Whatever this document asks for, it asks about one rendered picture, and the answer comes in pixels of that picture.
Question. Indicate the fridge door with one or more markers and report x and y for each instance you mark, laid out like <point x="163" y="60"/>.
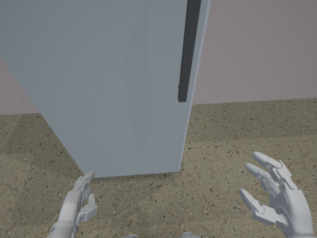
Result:
<point x="104" y="74"/>

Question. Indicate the robot right hand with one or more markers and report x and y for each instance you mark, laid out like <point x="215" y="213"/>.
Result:
<point x="296" y="217"/>

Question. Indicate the robot left hand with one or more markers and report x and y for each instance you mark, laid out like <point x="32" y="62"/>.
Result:
<point x="72" y="206"/>

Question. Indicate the robot left forearm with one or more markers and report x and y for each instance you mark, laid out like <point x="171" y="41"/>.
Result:
<point x="63" y="229"/>

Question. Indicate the handle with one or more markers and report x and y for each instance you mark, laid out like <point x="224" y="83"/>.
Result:
<point x="191" y="24"/>

